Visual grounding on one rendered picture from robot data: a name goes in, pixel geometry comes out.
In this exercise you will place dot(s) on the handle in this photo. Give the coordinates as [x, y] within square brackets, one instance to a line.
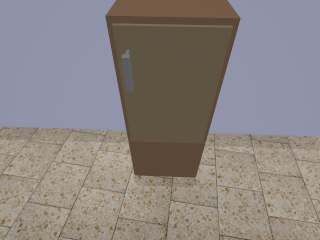
[127, 71]

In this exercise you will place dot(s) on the cupboard door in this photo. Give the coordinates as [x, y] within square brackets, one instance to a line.
[176, 70]

